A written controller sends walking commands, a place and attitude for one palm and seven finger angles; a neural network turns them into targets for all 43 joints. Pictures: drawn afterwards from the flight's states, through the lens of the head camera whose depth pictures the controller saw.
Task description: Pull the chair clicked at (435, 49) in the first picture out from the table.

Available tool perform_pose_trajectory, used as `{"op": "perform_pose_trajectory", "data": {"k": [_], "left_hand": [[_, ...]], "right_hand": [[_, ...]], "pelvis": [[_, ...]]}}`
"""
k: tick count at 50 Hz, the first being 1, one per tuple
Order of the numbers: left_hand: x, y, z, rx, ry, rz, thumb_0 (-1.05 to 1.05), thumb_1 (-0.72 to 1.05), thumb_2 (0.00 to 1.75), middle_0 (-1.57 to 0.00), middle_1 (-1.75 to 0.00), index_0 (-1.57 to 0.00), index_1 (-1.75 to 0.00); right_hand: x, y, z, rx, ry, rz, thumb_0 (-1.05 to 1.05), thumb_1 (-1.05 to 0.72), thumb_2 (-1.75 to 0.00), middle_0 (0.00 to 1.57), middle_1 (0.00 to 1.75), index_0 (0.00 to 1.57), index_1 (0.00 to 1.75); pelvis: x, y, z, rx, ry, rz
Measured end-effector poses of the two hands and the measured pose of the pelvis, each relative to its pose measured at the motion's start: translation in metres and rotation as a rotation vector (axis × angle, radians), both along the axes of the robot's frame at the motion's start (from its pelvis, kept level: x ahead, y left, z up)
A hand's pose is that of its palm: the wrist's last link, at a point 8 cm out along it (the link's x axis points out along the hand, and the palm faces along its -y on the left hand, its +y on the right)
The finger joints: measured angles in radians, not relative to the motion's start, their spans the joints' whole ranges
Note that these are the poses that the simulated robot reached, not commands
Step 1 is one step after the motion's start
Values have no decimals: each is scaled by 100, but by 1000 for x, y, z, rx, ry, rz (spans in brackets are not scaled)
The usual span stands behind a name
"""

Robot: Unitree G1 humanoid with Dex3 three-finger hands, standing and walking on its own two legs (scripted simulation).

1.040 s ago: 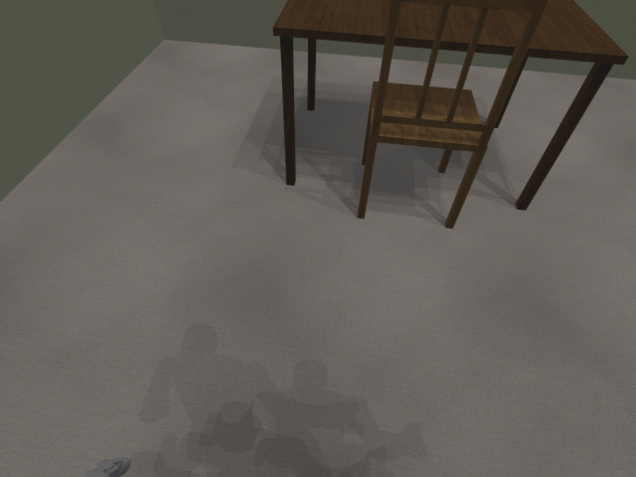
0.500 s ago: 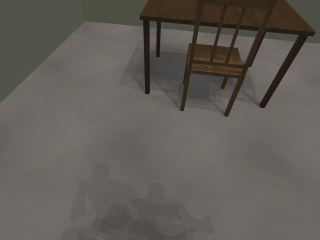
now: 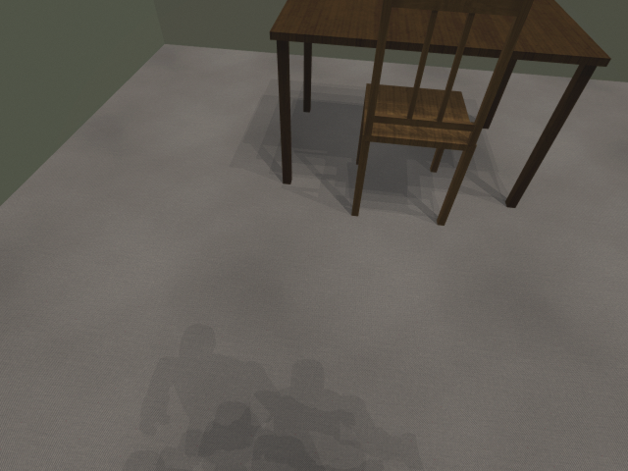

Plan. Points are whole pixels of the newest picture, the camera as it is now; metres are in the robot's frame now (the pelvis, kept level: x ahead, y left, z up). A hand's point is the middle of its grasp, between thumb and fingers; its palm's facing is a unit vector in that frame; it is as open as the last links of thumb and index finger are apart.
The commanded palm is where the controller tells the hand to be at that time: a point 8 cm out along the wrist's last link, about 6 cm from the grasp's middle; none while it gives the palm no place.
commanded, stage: look at it before walking up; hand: left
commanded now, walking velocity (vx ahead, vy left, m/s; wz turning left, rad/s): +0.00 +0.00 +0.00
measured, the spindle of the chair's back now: (420, 69) +1.33 -0.28 -0.07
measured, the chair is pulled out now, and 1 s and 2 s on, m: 0.00 0.00 0.00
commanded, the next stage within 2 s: walk to a spot facing it in 0.60 s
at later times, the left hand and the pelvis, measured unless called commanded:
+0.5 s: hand out of the picture +0.08 +0.24 -0.16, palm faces -0.03 -0.94 -0.33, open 7.4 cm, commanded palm none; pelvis +0.01 -0.01 +0.00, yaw +0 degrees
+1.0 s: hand out of the picture +0.07 +0.20 -0.18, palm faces -0.12 -0.95 -0.27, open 7.4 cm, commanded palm none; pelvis +0.00 -0.01 -0.01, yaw -8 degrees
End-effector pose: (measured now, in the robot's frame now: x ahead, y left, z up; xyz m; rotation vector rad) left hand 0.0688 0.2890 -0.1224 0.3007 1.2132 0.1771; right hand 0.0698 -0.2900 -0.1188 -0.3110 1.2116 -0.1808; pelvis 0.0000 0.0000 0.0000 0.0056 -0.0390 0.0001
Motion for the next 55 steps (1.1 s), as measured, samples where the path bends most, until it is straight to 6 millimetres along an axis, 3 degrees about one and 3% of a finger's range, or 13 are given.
{"op": "perform_pose_trajectory", "data": {"k": [14, 41, 45, 50, 55], "left_hand": [[-2, -3, 0, 3, 16, 4, 1, 90, 90, -21, -30, -20, -30], [12, -8, 0, 9, 14, -6, 1, 90, 90, -21, -30, -20, -30], [9, -18, -9, -9, 49, -28, 1, 90, 90, -20, -30, -20, -30], [6, -38, -21, -42, 92, -74, 1, 90, 90, -20, -30, -20, -30], [10, -68, -21, -60, 102, -116, 1, 90, 90, -20, -30, -20, -30]], "right_hand": [[2, -4, 0, -1, 3, -4, 1, -90, -90, 20, 30, 20, 30], [14, -7, 0, -4, -19, -22, 1, -90, -90, 20, 30, 20, 30], [4, 2, -7, 15, -31, -66, 1, -91, -90, 20, 30, 20, 30], [-21, 11, -22, 65, -22, -132, 1, -90, -90, 20, 30, 20, 30], [-50, 3, -44, 125, 4, -211, 1, -90, -90, 20, 30, 20, 30]], "pelvis": [[3, -3, 1, 0, 2, -3], [9, -7, 0, 0, 9, -33], [6, -7, -5, 4, 13, -74], [0, -13, -13, 29, 13, -141], [7, -30, -22, 26, 10, -212]]}}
